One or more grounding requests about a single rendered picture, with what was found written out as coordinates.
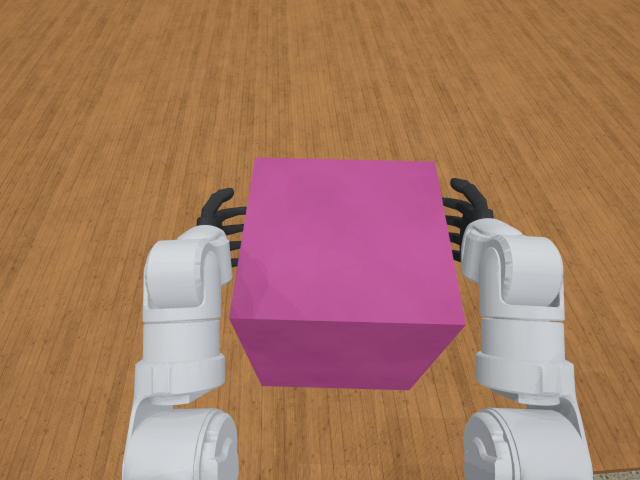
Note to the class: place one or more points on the left robot forearm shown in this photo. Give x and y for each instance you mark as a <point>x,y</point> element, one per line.
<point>181,350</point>

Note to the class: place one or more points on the robot right upper arm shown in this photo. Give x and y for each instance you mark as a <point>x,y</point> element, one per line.
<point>523,444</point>

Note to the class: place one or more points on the robot left upper arm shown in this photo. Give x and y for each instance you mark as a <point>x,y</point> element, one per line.
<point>183,444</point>

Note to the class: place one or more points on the robot right hand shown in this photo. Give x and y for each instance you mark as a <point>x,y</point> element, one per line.
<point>478,209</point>

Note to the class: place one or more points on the carton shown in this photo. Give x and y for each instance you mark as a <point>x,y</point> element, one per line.
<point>345,277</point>

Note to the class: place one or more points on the robot left hand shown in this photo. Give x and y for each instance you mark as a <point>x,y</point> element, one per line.
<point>210,216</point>

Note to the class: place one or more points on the right robot forearm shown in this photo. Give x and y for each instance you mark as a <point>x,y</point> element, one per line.
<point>522,353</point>

